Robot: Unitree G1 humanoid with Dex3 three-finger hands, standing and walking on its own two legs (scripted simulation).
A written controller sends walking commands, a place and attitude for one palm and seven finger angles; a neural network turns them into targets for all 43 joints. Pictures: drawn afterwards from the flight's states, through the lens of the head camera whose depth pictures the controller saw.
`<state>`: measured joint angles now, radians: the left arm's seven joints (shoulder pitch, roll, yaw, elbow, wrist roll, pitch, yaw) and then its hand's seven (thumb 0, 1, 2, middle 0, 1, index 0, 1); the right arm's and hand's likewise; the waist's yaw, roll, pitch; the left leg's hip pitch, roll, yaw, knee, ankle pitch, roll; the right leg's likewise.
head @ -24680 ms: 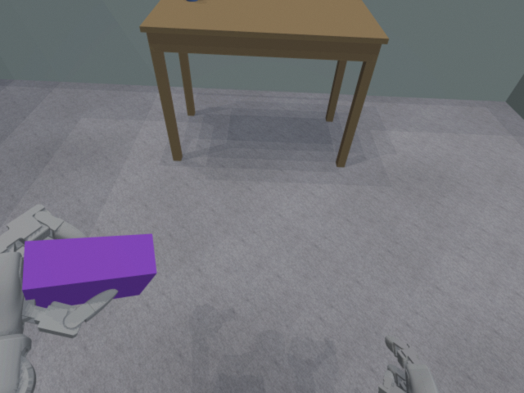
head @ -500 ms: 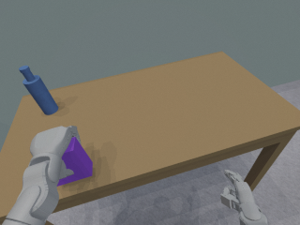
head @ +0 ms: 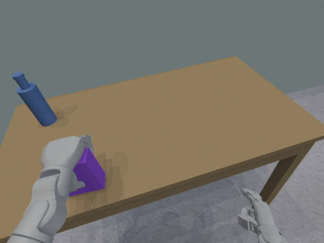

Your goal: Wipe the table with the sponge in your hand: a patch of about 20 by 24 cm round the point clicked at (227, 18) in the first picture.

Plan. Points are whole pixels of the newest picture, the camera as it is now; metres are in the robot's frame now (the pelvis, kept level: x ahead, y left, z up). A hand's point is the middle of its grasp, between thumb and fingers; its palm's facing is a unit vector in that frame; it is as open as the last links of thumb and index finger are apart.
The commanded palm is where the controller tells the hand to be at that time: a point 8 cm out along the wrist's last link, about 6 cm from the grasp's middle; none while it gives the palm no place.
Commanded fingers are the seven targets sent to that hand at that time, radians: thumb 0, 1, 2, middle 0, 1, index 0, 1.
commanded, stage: move the sponge above the wiping area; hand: left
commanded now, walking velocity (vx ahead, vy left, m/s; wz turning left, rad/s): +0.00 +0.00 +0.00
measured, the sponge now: (80, 177) +0.25 +0.27 +0.03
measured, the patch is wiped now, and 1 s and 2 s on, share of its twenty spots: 0.00 0.00 0.00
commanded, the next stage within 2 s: none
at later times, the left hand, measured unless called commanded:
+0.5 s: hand (66, 166) +0.24 +0.27 +0.09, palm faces +0.03 -0.08 -1.00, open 9.3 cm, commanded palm +0.21 +0.29 +0.17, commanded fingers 0.00 0.10 1.30 -1.20 -1.60 -1.20 -1.60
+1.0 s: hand (63, 156) +0.25 +0.28 +0.12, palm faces +0.15 -0.06 -0.99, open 9.3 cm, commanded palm +0.21 +0.28 +0.18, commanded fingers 0.00 0.10 1.30 -1.20 -1.60 -1.20 -1.60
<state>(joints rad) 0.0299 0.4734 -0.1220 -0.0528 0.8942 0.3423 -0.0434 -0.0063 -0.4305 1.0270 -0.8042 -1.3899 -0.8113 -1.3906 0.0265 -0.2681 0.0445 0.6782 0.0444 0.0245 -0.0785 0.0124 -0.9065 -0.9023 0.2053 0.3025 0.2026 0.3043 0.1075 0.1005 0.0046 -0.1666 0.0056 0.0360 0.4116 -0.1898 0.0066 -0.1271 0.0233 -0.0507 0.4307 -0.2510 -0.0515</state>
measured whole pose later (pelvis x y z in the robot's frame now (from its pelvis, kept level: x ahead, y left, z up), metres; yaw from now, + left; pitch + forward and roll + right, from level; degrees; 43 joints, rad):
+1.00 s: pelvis -0.01 +0.00 +0.00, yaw +0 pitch -5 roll +0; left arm -0.04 0.49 -0.12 -0.05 0.90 0.34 0.07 -0.01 -0.43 1.03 -0.81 -1.39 -0.82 -1.39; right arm 0.01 -0.24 0.05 0.71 0.05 0.01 -0.08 0.01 -0.91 -0.90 0.21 0.30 0.20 0.30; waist 0.13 0.10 0.01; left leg -0.15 0.01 0.04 0.40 -0.17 0.01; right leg -0.10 0.03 -0.05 0.41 -0.22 -0.05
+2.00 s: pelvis -0.01 +0.00 +0.00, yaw +1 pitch -5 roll +0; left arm -0.03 0.54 -0.02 -0.04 0.86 0.48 0.01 -0.01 -0.43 1.03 -0.81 -1.40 -0.82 -1.40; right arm 0.00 -0.26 0.05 0.70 0.07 0.04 -0.06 0.01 -0.91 -0.90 0.21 0.30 0.20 0.30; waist 0.12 0.11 0.00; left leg -0.15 0.01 0.02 0.41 -0.18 0.00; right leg -0.10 0.03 -0.06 0.41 -0.24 -0.05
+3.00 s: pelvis -0.01 -0.01 +0.00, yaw +1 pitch -4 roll +0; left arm -0.02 0.51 -0.07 -0.02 0.85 0.54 -0.09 -0.01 -0.43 1.03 -0.81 -1.41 -0.82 -1.41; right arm -0.02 -0.29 0.07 0.67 0.08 0.06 -0.05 0.01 -0.91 -0.90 0.21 0.30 0.20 0.30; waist 0.10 0.13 -0.01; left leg -0.17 0.01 0.01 0.42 -0.18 0.00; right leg -0.12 0.04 -0.06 0.42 -0.24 -0.06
